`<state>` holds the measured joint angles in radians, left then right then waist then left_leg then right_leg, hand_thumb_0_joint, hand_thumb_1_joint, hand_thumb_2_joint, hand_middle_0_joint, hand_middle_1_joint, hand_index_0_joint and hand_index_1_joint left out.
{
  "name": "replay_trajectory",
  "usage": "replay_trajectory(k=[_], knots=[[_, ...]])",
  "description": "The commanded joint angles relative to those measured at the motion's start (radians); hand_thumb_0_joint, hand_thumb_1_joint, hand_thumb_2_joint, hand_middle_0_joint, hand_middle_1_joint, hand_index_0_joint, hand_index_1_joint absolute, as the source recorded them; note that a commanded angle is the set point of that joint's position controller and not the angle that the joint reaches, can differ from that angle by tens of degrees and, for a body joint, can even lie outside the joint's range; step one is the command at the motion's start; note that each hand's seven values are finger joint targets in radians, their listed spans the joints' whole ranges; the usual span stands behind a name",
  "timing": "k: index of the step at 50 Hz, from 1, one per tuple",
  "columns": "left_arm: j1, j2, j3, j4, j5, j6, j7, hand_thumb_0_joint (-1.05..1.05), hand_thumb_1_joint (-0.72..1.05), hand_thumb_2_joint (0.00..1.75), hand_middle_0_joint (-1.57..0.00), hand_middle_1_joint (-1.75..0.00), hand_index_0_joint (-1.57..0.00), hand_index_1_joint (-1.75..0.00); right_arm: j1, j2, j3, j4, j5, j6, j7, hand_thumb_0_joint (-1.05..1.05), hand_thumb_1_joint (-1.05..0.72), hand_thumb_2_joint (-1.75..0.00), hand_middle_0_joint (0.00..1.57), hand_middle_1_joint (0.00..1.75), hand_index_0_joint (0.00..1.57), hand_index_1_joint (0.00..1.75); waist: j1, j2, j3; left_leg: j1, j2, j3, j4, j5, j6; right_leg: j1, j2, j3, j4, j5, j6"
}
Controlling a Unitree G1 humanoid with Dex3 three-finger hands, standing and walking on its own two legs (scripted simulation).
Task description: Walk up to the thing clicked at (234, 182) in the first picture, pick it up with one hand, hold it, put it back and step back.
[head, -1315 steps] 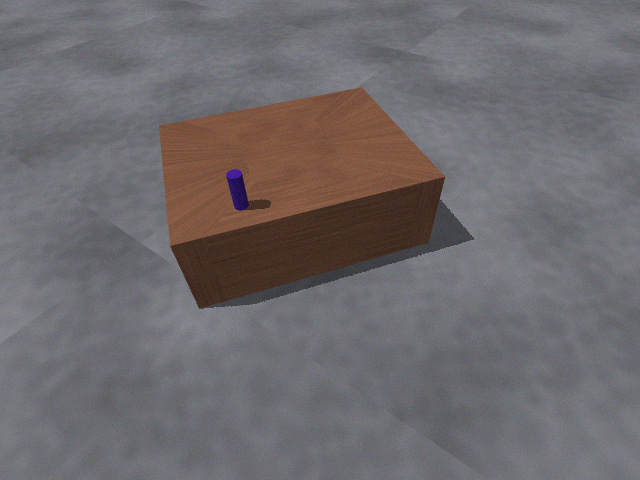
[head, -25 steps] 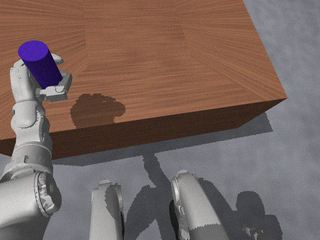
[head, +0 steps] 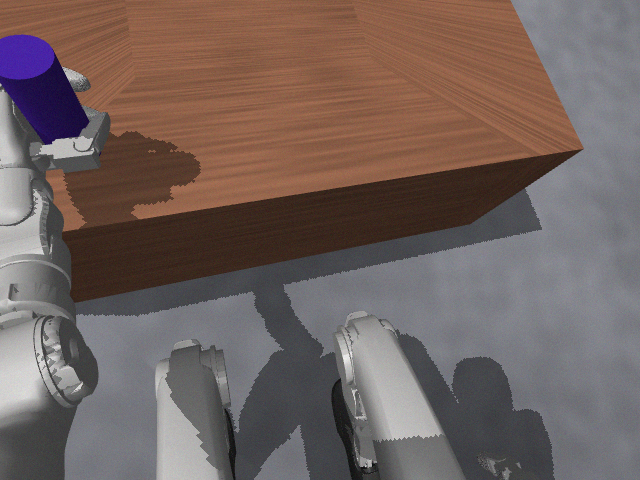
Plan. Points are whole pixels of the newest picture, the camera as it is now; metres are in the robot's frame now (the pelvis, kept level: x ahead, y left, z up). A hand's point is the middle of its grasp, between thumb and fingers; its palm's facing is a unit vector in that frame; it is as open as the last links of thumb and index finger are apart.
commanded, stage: lower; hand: left
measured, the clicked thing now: (53, 110) +0.55 +0.23 +0.02
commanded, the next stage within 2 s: loosen in 0.34 s
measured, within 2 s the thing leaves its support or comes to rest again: rests again in 0.68 s
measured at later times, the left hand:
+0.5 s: hand (89, 135) +0.55 +0.22 -0.03, palm faces +0.14 -0.99 -0.07, open 6.8 cm
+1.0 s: hand (82, 129) +0.55 +0.22 -0.02, palm faces +0.17 -0.99 -0.02, open 12.3 cm
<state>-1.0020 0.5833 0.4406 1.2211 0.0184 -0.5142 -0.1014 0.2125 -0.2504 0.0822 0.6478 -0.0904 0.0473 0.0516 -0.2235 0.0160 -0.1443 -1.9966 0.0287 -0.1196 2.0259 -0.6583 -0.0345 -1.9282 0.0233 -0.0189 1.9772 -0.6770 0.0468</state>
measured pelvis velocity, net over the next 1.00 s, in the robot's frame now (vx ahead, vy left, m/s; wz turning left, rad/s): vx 0.00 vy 0.00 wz -0.01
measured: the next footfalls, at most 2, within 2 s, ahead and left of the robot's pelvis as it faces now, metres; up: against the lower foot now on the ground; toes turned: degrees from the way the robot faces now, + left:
none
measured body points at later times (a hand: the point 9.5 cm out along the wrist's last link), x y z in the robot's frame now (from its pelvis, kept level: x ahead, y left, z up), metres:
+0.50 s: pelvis +0.00 +0.00 -0.03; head +0.22 +0.04 +0.36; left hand +0.54 +0.27 -0.02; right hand +0.05 -0.27 -0.14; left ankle +0.08 +0.13 -0.41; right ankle +0.08 -0.14 -0.41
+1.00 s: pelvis +0.00 +0.00 -0.03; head +0.22 +0.05 +0.36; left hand +0.54 +0.27 -0.02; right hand +0.05 -0.27 -0.14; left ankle +0.08 +0.13 -0.41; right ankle +0.08 -0.14 -0.41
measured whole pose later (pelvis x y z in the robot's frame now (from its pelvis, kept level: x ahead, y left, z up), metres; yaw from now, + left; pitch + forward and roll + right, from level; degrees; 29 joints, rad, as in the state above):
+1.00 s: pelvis +0.00 +0.00 -0.03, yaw +0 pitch +35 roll -6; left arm -1.03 0.57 0.45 1.15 0.00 -0.46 -0.10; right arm 0.21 -0.27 0.08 0.62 -0.09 0.07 0.05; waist -0.21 0.01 -0.13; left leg -2.08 0.02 -0.13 2.13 -0.67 -0.03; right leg -2.00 0.02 -0.02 2.07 -0.69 0.05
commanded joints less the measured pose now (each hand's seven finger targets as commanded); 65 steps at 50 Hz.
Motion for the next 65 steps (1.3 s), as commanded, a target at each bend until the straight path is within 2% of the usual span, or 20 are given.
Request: replay_trajectory(k=[1,8,17,18,22,23,26,29,33,36,37,41,44,51,54,55,58,60,63,65], knots=[[-0.466,0.249,0.021,-0.261,-0.014,-0.083,-0.006,0.0,0.5,1.24,-1.32,-1.38,-1.33,-1.38,0.182,-0.225,-0.077,-0.035,0.0,-0.004,-0.01,0.0,-0.91,-0.9,0.2,0.3,0.2,0.3,-0.003,0.259,-0.7,0.53,0.001,0.046,-0.216,0.177,0.047,0.285,0.001,-0.06,-0.195,0.202,-0.086],[-0.493,0.271,0.039,-0.341,-0.021,-0.071,-0.007,0.0,0.46,1.25,-1.33,-1.39,-1.33,-1.39,0.2,-0.228,-0.075,-0.023,0.0,0.005,-0.009,0.0,-0.92,-0.91,0.2,0.3,0.2,0.3,0.014,0.316,-0.755,0.561,0.001,0.052,-0.181,0.261,0.043,0.28,0.001,-0.059,-0.154,0.255,-0.088],[-0.454,0.246,0.035,-0.294,-0.027,-0.049,-0.016,0.0,0.47,1.26,-1.33,-1.39,-1.33,-1.39,0.204,-0.23,-0.072,-0.01,0.0,0.013,-0.011,0.0,-0.91,-0.9,0.2,0.3,0.2,0.3,-0.009,0.236,-0.702,0.457,-0.003,0.061,-0.129,0.251,0.057,0.299,0.001,-0.057,-0.146,0.275,-0.078],[-0.438,0.264,0.05,-0.286,-0.025,-0.047,-0.015,0.0,0.46,1.25,-1.34,-1.39,-1.34,-1.39,0.203,-0.232,-0.075,-0.014,0.001,0.013,-0.011,0.0,-0.91,-0.9,0.2,0.3,0.2,0.3,0.001,0.215,-0.705,0.441,-0.004,0.062,-0.127,0.243,0.059,0.306,0.004,-0.054,-0.148,0.269,-0.076],[-0.454,0.252,0.034,-0.277,-0.018,-0.048,-0.02,0.0,0.47,1.27,-1.35,-1.41,-1.35,-1.41,0.186,-0.228,-0.07,-0.016,-0.003,0.015,-0.007,0.0,-0.91,-0.9,0.2,0.3,0.2,0.3,-0.006,0.215,-0.661,0.404,-0.004,0.067,-0.122,0.184,0.06,0.277,0.006,-0.057,-0.147,0.224,-0.077],[-0.453,0.257,0.035,-0.264,-0.015,-0.047,-0.021,0.0,0.42,1.19,-1.43,-1.41,-1.43,-1.4,0.194,-0.229,-0.07,-0.01,-0.005,0.017,-0.008,0.0,-0.92,-0.9,0.2,0.3,0.2,0.3,-0.015,0.216,-0.652,0.388,-0.004,0.068,-0.117,0.174,0.06,0.284,0.008,-0.059,-0.145,0.221,-0.076],[-0.481,0.292,0.055,-0.329,-0.029,-0.052,-0.017,0.0,0.25,0.95,-1.25,-1.17,-1.27,-1.16,0.183,-0.228,-0.07,-0.032,-0.003,0.019,-0.008,0.0,-0.92,-0.89,0.2,0.3,0.2,0.3,0.01,0.203,-0.721,0.383,-0.006,0.079,-0.114,0.155,0.062,0.345,0.011,-0.048,-0.156,0.212,-0.071],[-0.496,0.262,0.058,-0.355,-0.055,-0.045,-0.022,0.0,0.19,0.73,-1.12,-1.02,-1.14,-0.99,0.198,-0.231,-0.071,-0.03,-0.001,0.016,-0.01,0.0,-0.92,-0.89,0.2,0.3,0.2,0.3,0.008,0.238,-0.764,0.445,-0.002,0.07,-0.111,0.212,0.057,0.325,0.01,-0.059,-0.134,0.248,-0.074],[-0.497,0.264,0.043,-0.34,-0.033,-0.036,-0.007,0.0,-0.09,0.59,-0.93,-0.82,-0.94,-0.81,0.185,-0.236,-0.08,-0.029,0.001,0.018,-0.015,0.0,-0.93,-0.9,0.2,0.3,0.2,0.3,0.007,0.271,-0.721,0.468,-0.001,0.059,-0.133,0.184,0.049,0.256,0.007,-0.063,-0.128,0.209,-0.084],[-0.449,0.21,0.013,-0.289,-0.017,-0.026,0.001,0.0,-0.2,0.43,-0.78,-0.65,-0.78,-0.64,0.179,-0.229,-0.079,-0.019,0.0,0.019,-0.015,0.0,-0.92,-0.9,0.2,0.3,0.2,0.3,0.0,0.284,-0.637,0.446,-0.002,0.055,-0.158,0.131,0.043,0.217,0.004,-0.071,-0.132,0.168,-0.089],[-0.44,0.177,-0.003,-0.261,-0.018,-0.022,0.001,0.0,-0.23,0.41,-0.75,-0.63,-0.76,-0.61,0.187,-0.231,-0.08,-0.017,0.0,0.019,-0.012,0.0,-0.92,-0.9,0.2,0.3,0.2,0.3,-0.012,0.266,-0.619,0.442,0.0,0.048,-0.156,0.13,0.042,0.197,0.005,-0.077,-0.128,0.168,-0.089],[-0.405,0.154,-0.015,-0.209,-0.023,-0.006,-0.004,0.0,-0.32,0.33,-0.67,-0.54,-0.68,-0.53,0.186,-0.242,-0.081,-0.045,0.003,0.019,-0.013,0.0,-0.92,-0.9,0.2,0.3,0.2,0.3,-0.026,0.211,-0.606,0.413,-0.003,0.045,-0.14,0.159,0.05,0.214,0.004,-0.082,-0.131,0.198,-0.084],[-0.42,0.202,0.021,-0.257,-0.031,-0.011,-0.002,0.0,-0.35,0.27,-0.6,-0.46,-0.61,-0.45,0.184,-0.244,-0.086,-0.057,0.007,0.018,-0.013,0.0,-0.92,-0.9,0.2,0.3,0.2,0.3,-0.001,0.197,-0.636,0.406,-0.005,0.051,-0.136,0.174,0.053,0.245,0.004,-0.077,-0.131,0.212,-0.081],[-0.453,0.191,0.006,-0.286,-0.02,-0.03,0.005,0.0,-0.41,0.15,-0.42,-0.28,-0.42,-0.27,0.185,-0.238,-0.086,-0.05,0.002,0.018,-0.009,0.0,-0.92,-0.9,0.2,0.3,0.2,0.3,-0.01,0.246,-0.658,0.442,-0.002,0.046,-0.146,0.166,0.046,0.221,0.003,-0.076,-0.117,0.199,-0.086],[-0.455,0.198,0.009,-0.3,-0.02,-0.03,0.008,0.0,-0.47,0.07,-0.31,-0.17,-0.31,-0.17,0.18,-0.24,-0.088,-0.051,0.002,0.018,-0.009,0.0,-0.92,-0.9,0.2,0.3,0.2,0.3,0.003,0.251,-0.677,0.461,-0.004,0.049,-0.147,0.172,0.046,0.218,0.002,-0.073,-0.119,0.198,-0.087],[-0.449,0.177,-0.003,-0.27,-0.022,-0.026,0.005,0.0,-0.47,0.11,-0.23,-0.16,-0.23,-0.15,0.179,-0.236,-0.085,-0.047,0.001,0.018,-0.009,0.0,-0.9,-0.9,0.2,0.3,0.2,0.3,-0.012,0.242,-0.655,0.445,-0.003,0.053,-0.138,0.167,0.048,0.225,0.003,-0.072,-0.123,0.2,-0.084],[-0.451,0.256,0.051,-0.309,-0.031,-0.028,0.003,0.0,-0.52,0.06,-0.15,-0.1,-0.15,-0.1,0.175,-0.248,-0.086,-0.045,0.004,0.021,-0.013,0.0,-0.91,-0.9,0.2,0.3,0.2,0.3,0.013,0.246,-0.665,0.44,-0.005,0.062,-0.132,0.167,0.052,0.241,0.002,-0.065,-0.127,0.201,-0.082],[-0.478,0.335,0.09,-0.389,-0.027,-0.026,0.005,0.0,-0.51,0.06,-0.13,-0.09,-0.13,-0.08,0.182,-0.249,-0.086,-0.056,0.006,0.026,-0.015,0.0,-0.91,-0.9,0.2,0.3,0.2,0.3,0.038,0.271,-0.752,0.481,-0.005,0.064,-0.141,0.2,0.051,0.287,0.0,-0.059,-0.124,0.223,-0.083],[-0.473,0.374,0.115,-0.459,-0.031,-0.002,-0.003,0.0,-0.54,0.06,-0.11,-0.07,-0.1,-0.07,0.194,-0.247,-0.09,-0.073,0.018,0.037,-0.021,0.0,-0.92,-0.9,0.2,0.3,0.2,0.3,0.039,0.285,-0.821,0.53,-0.003,0.058,-0.169,0.236,0.052,0.344,-0.002,-0.056,-0.145,0.244,-0.081],[-0.485,0.443,0.156,-0.473,-0.033,0.023,-0.002,0.0,-0.55,0.05,-0.09,-0.05,-0.09,-0.05,0.199,-0.238,-0.085,-0.066,0.025,0.047,-0.03,0.0,-0.92,-0.9,0.2,0.3,0.2,0.3,0.05,0.276,-0.836,0.53,-0.004,0.063,-0.188,0.228,0.056,0.398,0.0,-0.043,-0.178,0.249,-0.077]])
